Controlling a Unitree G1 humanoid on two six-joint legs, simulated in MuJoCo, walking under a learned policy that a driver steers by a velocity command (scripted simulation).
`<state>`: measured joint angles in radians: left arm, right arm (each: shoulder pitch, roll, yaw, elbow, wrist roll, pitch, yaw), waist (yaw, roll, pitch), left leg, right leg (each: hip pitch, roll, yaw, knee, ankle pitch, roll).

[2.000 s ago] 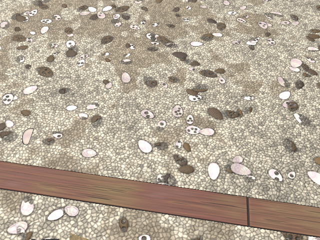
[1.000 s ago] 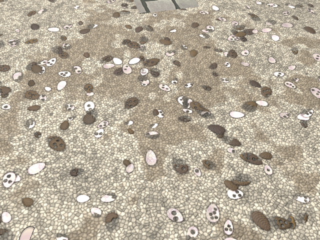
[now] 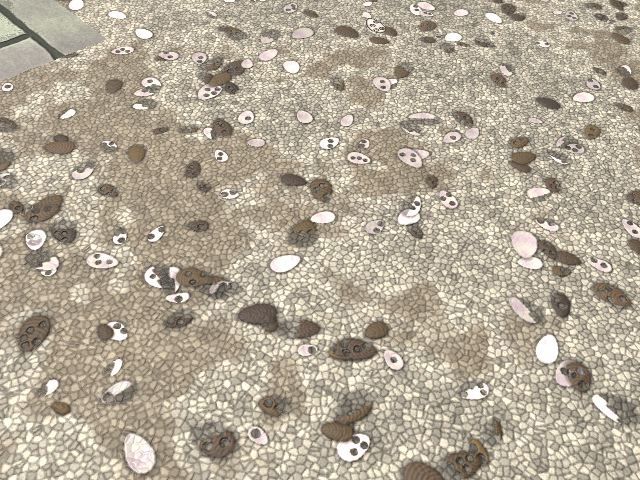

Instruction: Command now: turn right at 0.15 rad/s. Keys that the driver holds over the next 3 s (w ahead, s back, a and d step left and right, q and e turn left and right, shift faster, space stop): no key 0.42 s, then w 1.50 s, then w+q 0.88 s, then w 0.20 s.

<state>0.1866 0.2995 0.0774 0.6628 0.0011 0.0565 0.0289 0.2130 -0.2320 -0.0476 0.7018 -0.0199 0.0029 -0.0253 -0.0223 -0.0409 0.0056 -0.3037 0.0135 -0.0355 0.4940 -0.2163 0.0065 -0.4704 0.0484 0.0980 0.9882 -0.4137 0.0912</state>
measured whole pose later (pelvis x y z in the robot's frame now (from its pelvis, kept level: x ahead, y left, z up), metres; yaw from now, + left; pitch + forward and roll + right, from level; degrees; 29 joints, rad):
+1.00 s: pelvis +0.18 -0.05 +0.01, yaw +0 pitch +1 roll +0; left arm 0.32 0.20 0.06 0.97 0.00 -0.09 -0.02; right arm 0.25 -0.27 -0.08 0.91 0.02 -0.09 -0.01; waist 0.02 0.04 -0.02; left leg -0.54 0.07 -0.01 1.06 -0.23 0.04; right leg -0.15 0.04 -0.03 0.36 -0.23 -0.06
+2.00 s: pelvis +0.75 -0.05 +0.00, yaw +1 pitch +1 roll +0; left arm 0.14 0.25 0.05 0.87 0.00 -0.10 -0.03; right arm 0.31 -0.28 -0.04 0.97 0.03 -0.08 0.00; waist -0.02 0.03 0.04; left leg -0.37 0.03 -0.04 1.15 -0.39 0.05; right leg -0.36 0.01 -0.06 0.48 -0.15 -0.05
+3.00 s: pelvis +1.32 +0.08 -0.01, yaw +31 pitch +2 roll -1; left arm 0.12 0.27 0.05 0.76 0.00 -0.13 -0.03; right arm 0.35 -0.28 -0.06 0.79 0.03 -0.04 -0.01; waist -0.03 0.02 0.01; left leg -0.29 -0.08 -0.15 1.09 -0.47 0.04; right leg -0.41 0.04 -0.01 0.53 -0.16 -0.03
